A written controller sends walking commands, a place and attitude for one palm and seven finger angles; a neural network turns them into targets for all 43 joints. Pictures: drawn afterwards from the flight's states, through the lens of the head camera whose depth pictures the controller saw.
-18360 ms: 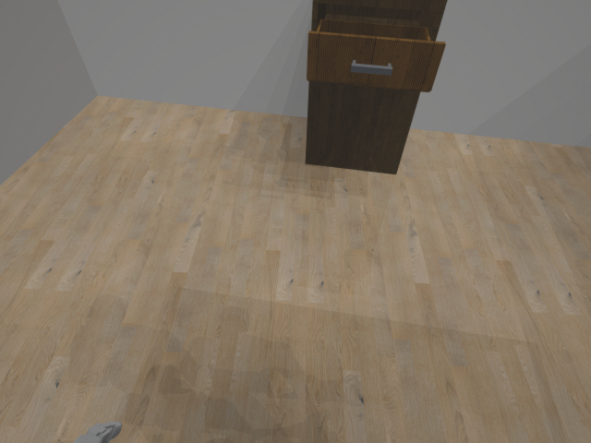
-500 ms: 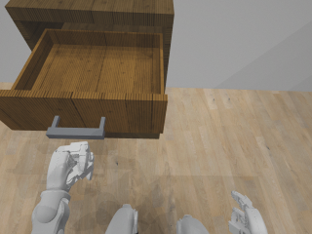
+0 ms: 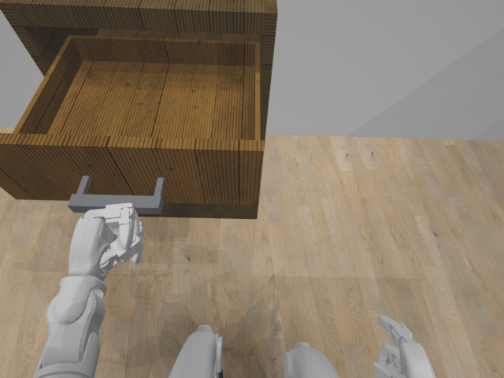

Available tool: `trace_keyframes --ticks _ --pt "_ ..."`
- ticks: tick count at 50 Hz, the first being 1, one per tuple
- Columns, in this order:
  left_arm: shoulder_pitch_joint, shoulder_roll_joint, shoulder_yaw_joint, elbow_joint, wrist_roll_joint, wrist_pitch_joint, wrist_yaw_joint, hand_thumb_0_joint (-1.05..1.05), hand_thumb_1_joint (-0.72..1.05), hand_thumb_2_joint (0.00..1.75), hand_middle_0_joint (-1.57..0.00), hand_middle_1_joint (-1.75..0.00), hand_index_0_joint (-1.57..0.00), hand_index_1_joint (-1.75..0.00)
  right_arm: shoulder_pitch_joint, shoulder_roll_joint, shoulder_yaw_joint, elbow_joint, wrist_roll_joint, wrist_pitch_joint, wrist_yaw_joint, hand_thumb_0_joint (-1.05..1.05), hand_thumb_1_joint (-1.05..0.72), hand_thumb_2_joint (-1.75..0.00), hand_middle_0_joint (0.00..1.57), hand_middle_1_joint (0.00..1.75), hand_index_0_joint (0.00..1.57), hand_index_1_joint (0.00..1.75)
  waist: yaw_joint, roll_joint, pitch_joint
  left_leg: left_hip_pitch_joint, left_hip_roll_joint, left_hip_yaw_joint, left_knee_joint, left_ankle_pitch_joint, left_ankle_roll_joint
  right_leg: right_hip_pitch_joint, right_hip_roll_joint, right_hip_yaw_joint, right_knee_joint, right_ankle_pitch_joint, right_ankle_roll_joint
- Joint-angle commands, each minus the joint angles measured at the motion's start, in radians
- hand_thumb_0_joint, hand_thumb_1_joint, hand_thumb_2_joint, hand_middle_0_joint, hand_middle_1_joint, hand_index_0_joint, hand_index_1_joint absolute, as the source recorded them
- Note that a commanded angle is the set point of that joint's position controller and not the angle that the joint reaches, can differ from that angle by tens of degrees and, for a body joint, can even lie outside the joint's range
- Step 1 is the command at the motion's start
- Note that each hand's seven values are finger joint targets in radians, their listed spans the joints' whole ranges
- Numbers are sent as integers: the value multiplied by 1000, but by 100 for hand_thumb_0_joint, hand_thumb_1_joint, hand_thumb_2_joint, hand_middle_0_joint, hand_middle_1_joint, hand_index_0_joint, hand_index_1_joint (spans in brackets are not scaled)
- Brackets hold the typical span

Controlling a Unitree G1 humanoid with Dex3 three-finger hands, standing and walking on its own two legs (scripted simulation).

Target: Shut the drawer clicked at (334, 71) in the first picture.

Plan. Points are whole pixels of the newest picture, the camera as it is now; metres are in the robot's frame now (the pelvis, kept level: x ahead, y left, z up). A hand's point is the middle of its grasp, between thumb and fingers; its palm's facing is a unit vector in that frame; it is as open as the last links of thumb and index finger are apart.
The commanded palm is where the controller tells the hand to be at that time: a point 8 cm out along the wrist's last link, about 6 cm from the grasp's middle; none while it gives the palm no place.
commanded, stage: push the drawer shut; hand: left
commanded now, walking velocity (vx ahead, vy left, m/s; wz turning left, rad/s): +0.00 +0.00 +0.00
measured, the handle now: (120, 193) +0.39 +0.23 +0.04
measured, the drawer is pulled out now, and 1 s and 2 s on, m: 0.28 0.16 0.04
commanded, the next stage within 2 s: none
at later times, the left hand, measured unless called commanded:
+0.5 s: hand (146, 200) +0.38 +0.19 +0.03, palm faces +0.00 -1.00 -0.04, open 3.2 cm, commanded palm +0.37 +0.24 +0.04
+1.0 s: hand (153, 171) +0.43 +0.19 +0.03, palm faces +0.02 -1.00 -0.04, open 3.2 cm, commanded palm +0.43 +0.23 +0.04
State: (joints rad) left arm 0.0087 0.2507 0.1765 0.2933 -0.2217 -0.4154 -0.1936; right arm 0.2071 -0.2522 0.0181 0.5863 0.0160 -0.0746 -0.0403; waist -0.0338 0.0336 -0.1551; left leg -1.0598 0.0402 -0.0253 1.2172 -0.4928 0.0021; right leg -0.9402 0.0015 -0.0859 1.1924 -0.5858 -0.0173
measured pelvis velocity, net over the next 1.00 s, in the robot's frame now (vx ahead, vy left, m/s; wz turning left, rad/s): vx -0.01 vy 0.01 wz -0.02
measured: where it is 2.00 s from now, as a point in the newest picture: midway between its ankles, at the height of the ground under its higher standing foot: outside the picture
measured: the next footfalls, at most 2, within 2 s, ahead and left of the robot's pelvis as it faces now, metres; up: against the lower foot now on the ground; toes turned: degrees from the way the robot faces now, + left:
none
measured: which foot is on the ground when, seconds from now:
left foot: down 0.00-1.00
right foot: down 0.00-1.00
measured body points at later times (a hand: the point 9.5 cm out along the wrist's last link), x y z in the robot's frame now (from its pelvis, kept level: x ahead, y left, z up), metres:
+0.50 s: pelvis -0.02 +0.01 +0.00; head +0.09 +0.03 +0.44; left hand +0.37 +0.24 +0.04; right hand +0.10 -0.25 -0.11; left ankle +0.05 +0.12 -0.64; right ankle -0.01 -0.11 -0.64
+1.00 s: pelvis -0.01 +0.01 +0.00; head +0.11 +0.03 +0.43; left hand +0.43 +0.24 +0.04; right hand +0.06 -0.25 -0.12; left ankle +0.05 +0.12 -0.64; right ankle -0.01 -0.11 -0.64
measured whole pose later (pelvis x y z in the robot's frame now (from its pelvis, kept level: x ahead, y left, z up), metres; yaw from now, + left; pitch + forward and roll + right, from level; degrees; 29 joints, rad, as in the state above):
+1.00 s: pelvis -0.01 +0.01 +0.00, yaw -1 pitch +22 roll -3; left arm -0.60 0.34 0.29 0.90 -0.12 -0.48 -0.16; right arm 0.28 -0.25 0.03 0.65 0.00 0.01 -0.02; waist -0.10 0.03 -0.14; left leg -1.14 0.04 -0.01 1.23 -0.47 0.02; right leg -1.03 0.00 -0.07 1.20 -0.55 0.00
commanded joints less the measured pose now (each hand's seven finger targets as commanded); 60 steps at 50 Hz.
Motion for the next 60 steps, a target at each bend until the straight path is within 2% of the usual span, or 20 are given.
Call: trace_keyframes --ticks 1,5,7,9,11,16,22,24,29,32,38,42,44,47,48,51,53,55,58,60 --pt "-332 148 66 -172 -14 -73 16 0 90 90 -140 -160 -140 -160 4 -141 -62 -107 -1 -47 -19 0 -90 -90 20 30 20 30 -44 13 -314 283 -19 -12 -137 205 25 95 17 63 -194 260 1" --pt "-414 157 60 -139 -3 -75 19 0 90 90 -140 -160 -140 -160 12 -146 -62 -96 0 -49 -20 0 -90 -90 20 30 20 30 -46 48 -328 318 -16 -23 -148 193 22 60 17 55 -192 231 -3" --pt "-464 166 56 -110 4 -70 25 0 90 90 -140 -160 -140 -160 18 -150 -60 -93 0 -47 -22 0 -90 -90 20 30 20 30 -55 40 -321 311 -16 -28 -150 170 24 46 20 52 -192 206 -4" --pt "-504 142 33 -96 9 -69 28 0 90 90 -140 -160 -140 -160 21 -148 -59 -89 1 -47 -21 0 -90 -90 20 30 20 30 -56 41 -341 329 -17 -30 -158 166 22 43 18 51 -195 202 -3" --pt "-525 164 55 -78 11 -65 35 0 90 90 -140 -160 -140 -160 28 -152 -61 -85 0 -46 -21 0 -90 -90 20 30 20 30 -51 33 -358 334 -17 -29 -160 161 21 52 18 53 -200 197 -3" --pt "-636 194 73 24 23 -65 44 0 90 90 -140 -160 -140 -160 38 -153 -55 -73 2 -33 -22 0 -90 -90 20 30 20 30 -64 22 -326 300 -19 -28 -164 103 22 31 19 59 -209 148 -2" --pt "-732 216 89 115 34 -71 43 0 90 90 -140 -160 -140 -160 68 -160 -53 -65 -2 -17 -17 0 -90 -90 20 30 20 30 -68 50 -347 326 -17 -36 -168 128 19 10 25 51 -198 166 -7" --pt "-738 225 105 128 35 -76 44 0 90 90 -140 -160 -140 -160 73 -160 -55 -63 -4 -10 -13 0 -90 -90 20 30 20 30 -58 60 -372 348 -16 -37 -174 146 14 17 24 48 -197 178 -8" --pt "-806 216 97 196 43 -82 48 0 90 90 -140 -160 -140 -160 96 -165 -57 -51 -7 6 -7 0 -90 -90 20 30 20 30 -75 39 -365 358 -12 -45 -174 160 13 -10 25 40 -193 188 -6" --pt "-873 241 110 218 53 -95 54 0 90 90 -140 -160 -140 -160 110 -170 -57 -42 -10 11 -5 0 -90 -90 20 30 20 30 -78 63 -366 365 -12 -52 -171 158 13 -29 27 37 -184 184 -11" --pt "-923 225 99 266 70 -111 61 0 90 90 -140 -160 -140 -160 138 -172 -63 -29 -15 31 5 0 -90 -90 20 30 20 30 -86 72 -406 424 -6 -65 -169 214 7 -61 30 28 -174 213 -12" --pt "-991 269 126 304 78 -122 64 0 90 90 -140 -160 -140 -160 150 -177 -63 -21 -18 43 5 0 -90 -90 20 30 20 30 -97 57 -406 392 -10 -57 -155 204 15 -50 31 37 -175 213 -10" --pt "-1012 255 119 327 82 -126 61 0 90 90 -140 -160 -140 -160 155 -171 -61 -17 -19 50 7 0 -90 -90 20 30 20 30 -98 73 -418 404 -10 -54 -154 221 14 -49 32 38 -177 224 -9" --pt "-1055 312 158 374 87 -131 56 0 90 90 -140 -160 -140 -160 166 -177 -58 -10 -22 58 5 0 -90 -90 20 30 20 30 -101 60 -404 370 -11 -54 -143 213 17 -46 35 41 -171 222 -10" --pt "-1072 298 149 392 88 -133 51 0 90 90 -140 -160 -140 -160 164 -173 -56 -10 -21 60 6 0 -90 -90 20 30 20 30 -106 66 -407 369 -12 -49 -140 212 18 -48 34 43 -174 222 -8" --pt "-1117 334 176 431 87 -139 42 0 90 90 -140 -160 -140 -160 171 -174 -54 -4 -23 68 4 0 -90 -90 20 30 20 30 -112 65 -405 342 -12 -42 -130 207 21 -37 33 50 -176 225 -6" --pt "-1137 338 175 454 94 -143 34 0 90 90 -140 -160 -140 -160 180 -176 -54 -2 -25 72 5 0 -90 -90 20 30 20 30 -112 80 -434 364 -10 -50 -125 225 20 -56 35 46 -165 229 -8" --pt "-1182 320 156 471 93 -142 31 0 90 90 -140 -160 -140 -160 186 -176 -55 4 -25 75 7 0 -90 -90 20 30 20 30 -128 93 -433 378 -7 -54 -122 222 20 -83 37 44 -166 224 -7" --pt "-1226 377 193 525 96 -133 23 0 90 90 -140 -160 -140 -160 202 -183 -51 13 -28 79 7 0 -90 -90 20 30 20 30 -135 98 -425 350 -7 -56 -110 214 23 -95 38 46 -159 217 -7" --pt "-1266 379 182 536 103 -129 20 0 90 90 -140 -160 -140 -160 208 -184 -49 12 -29 81 7 0 -90 -90 20 30 20 30 -146 94 -436 336 -7 -57 -104 211 26 -96 39 49 -156 214 -6"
